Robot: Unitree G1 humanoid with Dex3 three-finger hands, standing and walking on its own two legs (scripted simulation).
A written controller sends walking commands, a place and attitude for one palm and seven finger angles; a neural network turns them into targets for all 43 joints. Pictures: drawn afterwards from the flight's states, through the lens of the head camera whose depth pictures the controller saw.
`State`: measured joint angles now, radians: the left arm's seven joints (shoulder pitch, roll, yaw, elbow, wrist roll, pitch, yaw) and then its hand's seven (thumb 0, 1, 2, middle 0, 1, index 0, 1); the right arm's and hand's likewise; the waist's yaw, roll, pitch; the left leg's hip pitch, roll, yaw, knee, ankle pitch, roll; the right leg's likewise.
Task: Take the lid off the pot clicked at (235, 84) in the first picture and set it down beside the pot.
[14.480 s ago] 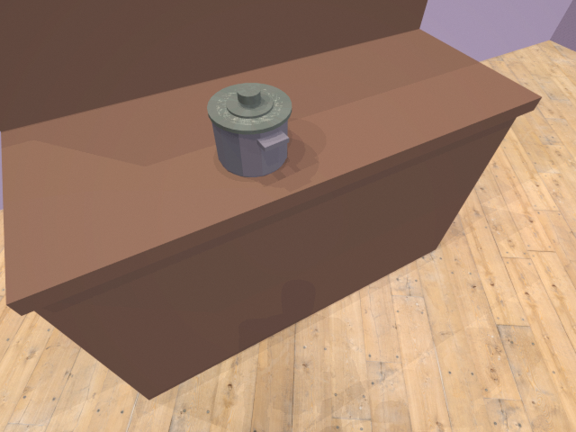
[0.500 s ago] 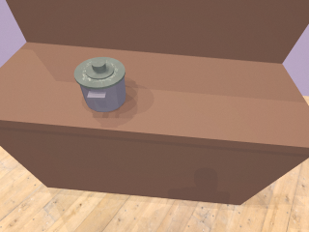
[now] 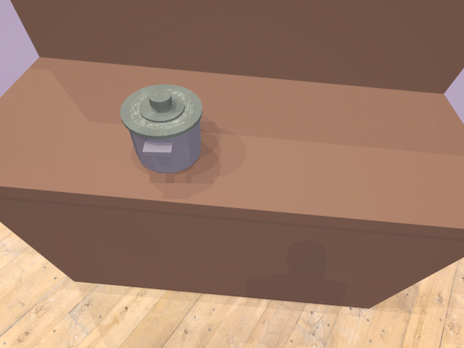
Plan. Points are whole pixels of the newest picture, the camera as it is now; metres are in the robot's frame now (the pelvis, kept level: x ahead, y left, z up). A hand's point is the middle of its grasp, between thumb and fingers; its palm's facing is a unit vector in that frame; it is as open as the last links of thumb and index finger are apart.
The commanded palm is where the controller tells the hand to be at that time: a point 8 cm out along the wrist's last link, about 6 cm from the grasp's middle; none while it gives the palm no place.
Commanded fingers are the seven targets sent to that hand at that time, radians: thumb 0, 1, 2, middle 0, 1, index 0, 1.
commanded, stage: shuffle to correct the standing spot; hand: left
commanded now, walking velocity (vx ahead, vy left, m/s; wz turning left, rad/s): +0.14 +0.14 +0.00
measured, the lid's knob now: (160, 98) +0.52 +0.18 +0.13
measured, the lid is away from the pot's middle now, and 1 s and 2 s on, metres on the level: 0.00 0.00 0.00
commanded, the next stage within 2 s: come to a stop and stand still in 0.34 s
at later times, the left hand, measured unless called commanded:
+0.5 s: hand out of the picture +0.07 +0.23 -0.17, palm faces +0.06 -0.98 -0.21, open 7.3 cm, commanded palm none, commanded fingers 0.00 0.90 0.90 -0.20 -0.30 -0.20 -0.30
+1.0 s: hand out of the picture +0.08 +0.26 -0.17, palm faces +0.03 -0.97 -0.23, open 7.3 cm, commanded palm none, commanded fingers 0.00 0.90 0.90 -0.20 -0.30 -0.20 -0.30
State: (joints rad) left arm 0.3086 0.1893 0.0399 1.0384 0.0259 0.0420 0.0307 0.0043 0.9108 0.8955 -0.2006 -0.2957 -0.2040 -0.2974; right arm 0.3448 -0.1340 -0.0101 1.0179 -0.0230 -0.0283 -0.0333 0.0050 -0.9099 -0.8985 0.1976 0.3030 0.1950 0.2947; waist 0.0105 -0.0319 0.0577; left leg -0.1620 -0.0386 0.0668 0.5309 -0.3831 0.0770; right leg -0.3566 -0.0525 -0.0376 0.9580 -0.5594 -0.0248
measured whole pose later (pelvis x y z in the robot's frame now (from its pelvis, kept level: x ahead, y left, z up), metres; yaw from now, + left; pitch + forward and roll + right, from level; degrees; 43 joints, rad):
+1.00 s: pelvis +0.07 +0.08 +0.00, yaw +2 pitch -2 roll -1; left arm 0.31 0.18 0.01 0.97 0.02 0.04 0.03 0.00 0.91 0.90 -0.20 -0.30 -0.20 -0.30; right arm 0.21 -0.16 -0.05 1.00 -0.01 0.05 -0.02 0.00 -0.92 -0.90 0.20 0.30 0.20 0.30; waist -0.02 0.03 0.05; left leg -0.37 0.05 0.04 0.60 -0.28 0.00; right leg -0.11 0.03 -0.08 0.49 -0.35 -0.04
